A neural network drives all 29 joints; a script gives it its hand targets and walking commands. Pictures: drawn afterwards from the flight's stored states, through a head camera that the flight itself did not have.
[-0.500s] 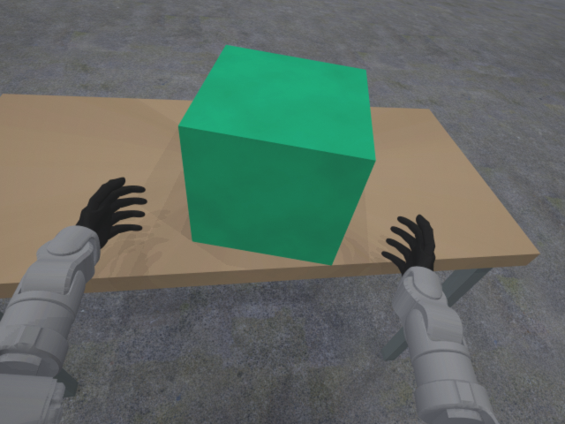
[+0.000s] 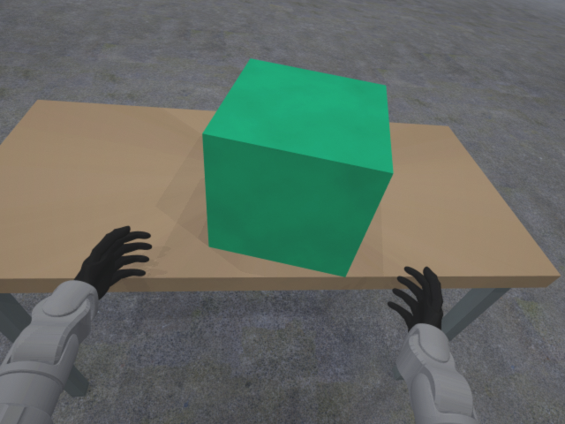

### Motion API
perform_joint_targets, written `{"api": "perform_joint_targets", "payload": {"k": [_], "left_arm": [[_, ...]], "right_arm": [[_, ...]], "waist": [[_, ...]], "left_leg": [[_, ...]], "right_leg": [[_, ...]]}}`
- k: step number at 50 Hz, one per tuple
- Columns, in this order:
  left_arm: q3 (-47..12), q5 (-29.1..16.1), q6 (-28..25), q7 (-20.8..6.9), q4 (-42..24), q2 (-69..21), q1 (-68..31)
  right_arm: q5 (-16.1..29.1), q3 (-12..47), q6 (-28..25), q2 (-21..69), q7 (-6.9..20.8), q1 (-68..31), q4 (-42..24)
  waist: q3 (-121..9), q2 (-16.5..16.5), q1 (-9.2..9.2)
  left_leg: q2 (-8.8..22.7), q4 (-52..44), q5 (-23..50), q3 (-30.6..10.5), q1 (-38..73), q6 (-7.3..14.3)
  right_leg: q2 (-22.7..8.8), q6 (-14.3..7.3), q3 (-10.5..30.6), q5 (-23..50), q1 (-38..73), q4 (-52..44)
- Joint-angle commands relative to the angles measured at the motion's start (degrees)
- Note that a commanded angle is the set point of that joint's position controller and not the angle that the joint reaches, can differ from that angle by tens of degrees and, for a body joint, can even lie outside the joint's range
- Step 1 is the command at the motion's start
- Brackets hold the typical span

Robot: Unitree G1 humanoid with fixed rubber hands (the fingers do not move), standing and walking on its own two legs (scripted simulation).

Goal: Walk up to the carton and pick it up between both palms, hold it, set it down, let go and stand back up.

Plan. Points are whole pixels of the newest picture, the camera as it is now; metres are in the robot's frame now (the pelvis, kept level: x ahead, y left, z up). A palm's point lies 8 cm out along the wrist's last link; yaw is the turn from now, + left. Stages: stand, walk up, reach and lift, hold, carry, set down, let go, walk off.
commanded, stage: set down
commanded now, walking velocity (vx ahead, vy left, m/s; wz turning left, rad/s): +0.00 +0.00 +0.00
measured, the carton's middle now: (297, 166) +0.53 -0.04 +0.08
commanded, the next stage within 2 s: let go in 1.20 s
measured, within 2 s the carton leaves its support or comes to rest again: neither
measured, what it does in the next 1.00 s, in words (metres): stands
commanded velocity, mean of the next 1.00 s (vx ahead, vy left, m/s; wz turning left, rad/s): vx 0.00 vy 0.00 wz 0.00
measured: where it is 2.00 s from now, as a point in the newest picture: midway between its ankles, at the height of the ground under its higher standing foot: outside the picture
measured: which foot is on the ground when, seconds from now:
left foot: down 0.00-1.00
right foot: down 0.00-1.00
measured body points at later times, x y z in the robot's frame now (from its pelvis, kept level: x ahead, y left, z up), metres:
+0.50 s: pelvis +0.01 +0.00 +0.00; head +0.01 +0.03 +0.45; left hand +0.25 +0.26 +0.00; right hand +0.22 -0.22 +0.00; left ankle +0.02 +0.12 -0.74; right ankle +0.04 -0.12 -0.74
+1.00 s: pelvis +0.02 +0.00 +0.00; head +0.03 +0.01 +0.45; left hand +0.26 +0.25 -0.01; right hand +0.23 -0.23 -0.02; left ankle +0.02 +0.12 -0.74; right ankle +0.04 -0.12 -0.74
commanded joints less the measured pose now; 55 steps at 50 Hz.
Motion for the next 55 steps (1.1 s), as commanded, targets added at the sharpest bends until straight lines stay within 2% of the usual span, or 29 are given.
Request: {"api": "perform_joint_targets", "payload": {"k": [1,5,8,11,14,17,22,26,29,31,33,41,44,47,52,55], "left_arm": [[7.43,-5.37,-4.76,0.37,-20.58,17.01,-9.96],[6.88,-5.57,-5.73,0.61,-21.82,15.70,-3.78],[6.53,-5.02,-6.32,1.27,-22.68,14.26,-0.34],[5.84,-5.95,-7.85,1.79,-24.58,14.00,1.94],[4.93,-5.21,-8.69,2.71,-24.62,12.31,4.82],[4.57,-6.17,-10.36,3.31,-26.82,12.41,6.06],[3.33,-4.74,-10.13,4.04,-23.51,9.84,8.55],[3.30,-5.22,-10.72,3.82,-22.99,9.99,8.62],[3.23,-4.93,-11.04,3.73,-22.42,9.25,9.81],[2.96,-3.71,-10.04,3.99,-20.33,7.99,10.36],[2.66,-2.42,-9.34,4.26,-18.39,6.70,11.61],[2.69,-1.87,-8.23,3.89,-17.53,5.39,11.94],[2.66,-0.87,-7.67,3.80,-15.83,4.91,11.74],[2.45,1.55,-6.28,4.45,-14.60,2.28,14.22],[2.50,3.06,-4.44,5.00,-14.46,1.18,14.70],[2.86,3.49,-4.04,5.20,-13.63,0.35,15.33]], "right_arm": [[-3.44,3.79,-3.18,-6.09,0.01,-12.28,-23.31],[-3.23,4.24,-3.99,-5.36,0.35,-6.74,-23.27],[-3.63,4.15,-4.92,-5.90,1.36,-4.69,-22.05],[-4.00,3.93,-5.95,-5.55,1.76,-3.21,-23.67],[-4.50,3.59,-7.15,-6.13,2.92,-1.45,-20.72],[-5.13,3.03,-8.38,-5.63,3.28,0.29,-22.12],[-6.09,2.61,-8.40,-6.76,4.77,1.54,-16.66],[-6.26,3.50,-8.69,-5.93,4.70,2.23,-18.23],[-6.69,3.35,-9.15,-5.87,4.82,4.35,-16.81],[-6.76,3.06,-9.06,-7.33,5.53,3.31,-13.93],[-7.28,3.01,-8.77,-7.94,6.18,3.61,-11.36],[-7.68,3.35,-8.94,-8.71,7.17,4.71,-11.78],[-8.08,3.58,-9.04,-9.36,7.57,4.47,-9.49],[-8.33,3.47,-9.15,-11.17,9.10,5.43,-4.30],[-8.33,3.00,-10.51,-12.91,10.72,4.01,-3.71],[-8.86,2.43,-11.62,-13.60,11.51,4.34,-2.61]], "waist": [[-12.41,10.40,1.74],[-10.01,10.68,1.64],[-8.93,11.87,2.26],[-9.00,12.00,2.09],[-7.89,12.97,2.31],[-8.60,12.88,1.76],[-5.80,14.47,1.28],[-6.76,12.44,1.10],[-6.00,12.24,0.41],[-5.13,13.36,0.76],[-4.93,13.71,0.68],[-7.28,11.04,-0.57],[-7.66,10.23,-0.85],[-6.82,11.99,-0.39],[-7.84,11.09,-0.23],[-8.35,9.91,-0.53]], "left_leg": [[-1.05,-8.58,3.52,4.66,-3.73,-1.82],[-0.89,-8.49,3.32,4.27,-3.26,-1.82],[-0.36,-8.51,3.65,3.40,-2.81,-2.19],[-0.47,-8.63,2.14,3.24,-3.42,-2.02],[-0.07,-8.77,2.18,2.61,-3.72,-2.53],[-0.13,-9.10,0.77,2.44,-4.59,-2.34],[0.34,-10.19,-1.59,1.68,-5.87,-2.61],[-0.11,-9.86,-1.47,2.40,-7.32,-2.11],[-0.03,-9.80,-0.46,2.17,-6.83,-2.08],[0.09,-10.18,-0.39,1.98,-6.58,-2.42],[0.19,-10.27,0.63,1.80,-5.49,-3.05],[0.32,-8.93,7.59,2.30,-3.72,-3.58],[0.04,-8.38,9.79,2.84,-2.57,-4.02],[0.52,-8.43,15.14,2.38,0.28,-5.14],[0.70,-7.84,21.82,2.66,3.33,-6.14],[0.23,-7.63,22.48,3.69,3.43,-5.94]], "right_leg": [[-2.44,0.29,8.66,6.00,20.49,-1.24],[-2.72,0.17,9.21,5.93,19.86,-1.22],[-2.38,-0.03,8.87,4.75,19.12,-0.57],[-2.70,0.05,9.07,4.54,18.82,-0.47],[-2.38,-0.20,8.85,3.80,18.10,0.18],[-2.85,0.06,9.17,3.67,18.83,0.95],[-2.75,-0.27,9.03,1.56,18.28,1.40],[-3.45,0.11,9.82,2.52,20.23,1.26],[-3.51,0.18,9.89,2.88,19.86,1.26],[-3.22,-0.23,9.59,1.95,19.24,0.86],[-3.08,-0.13,9.24,1.61,19.04,0.60],[-2.56,0.36,8.81,5.97,19.10,-0.18],[-2.52,0.52,8.63,6.93,18.84,-0.49],[-1.47,0.12,7.76,7.42,17.47,-0.85],[-0.39,0.44,7.08,9.45,16.35,-1.76],[-0.22,0.31,7.23,10.86,16.21,-2.09]]}}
